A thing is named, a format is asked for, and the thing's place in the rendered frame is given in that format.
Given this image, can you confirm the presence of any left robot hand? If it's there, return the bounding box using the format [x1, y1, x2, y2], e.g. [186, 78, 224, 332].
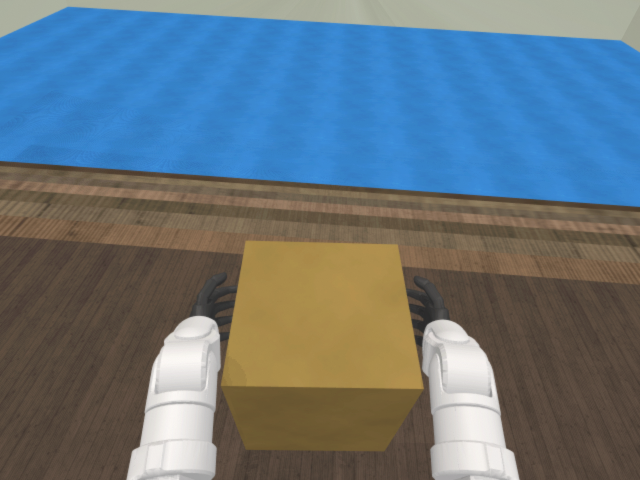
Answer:
[189, 272, 238, 342]

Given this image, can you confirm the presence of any carton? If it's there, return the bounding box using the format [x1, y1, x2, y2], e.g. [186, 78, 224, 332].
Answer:
[221, 241, 424, 451]

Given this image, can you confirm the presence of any right robot hand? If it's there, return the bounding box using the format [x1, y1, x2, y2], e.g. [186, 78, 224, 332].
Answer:
[406, 276, 451, 347]

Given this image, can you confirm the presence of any left robot forearm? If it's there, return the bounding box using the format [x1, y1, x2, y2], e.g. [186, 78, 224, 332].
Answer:
[126, 316, 221, 480]

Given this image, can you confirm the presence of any right robot forearm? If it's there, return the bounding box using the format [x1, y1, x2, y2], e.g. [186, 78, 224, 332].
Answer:
[422, 320, 520, 480]

